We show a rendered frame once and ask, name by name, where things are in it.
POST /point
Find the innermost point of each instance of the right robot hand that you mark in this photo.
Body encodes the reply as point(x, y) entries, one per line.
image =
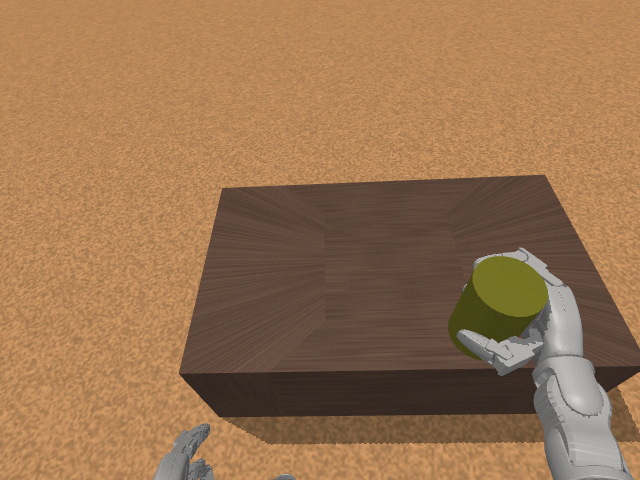
point(556, 330)

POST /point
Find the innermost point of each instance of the right robot arm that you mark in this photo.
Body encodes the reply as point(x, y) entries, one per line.
point(575, 412)

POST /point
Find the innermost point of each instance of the can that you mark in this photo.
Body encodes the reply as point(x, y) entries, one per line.
point(501, 298)

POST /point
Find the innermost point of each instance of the left robot hand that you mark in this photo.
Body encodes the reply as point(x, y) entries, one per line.
point(176, 464)

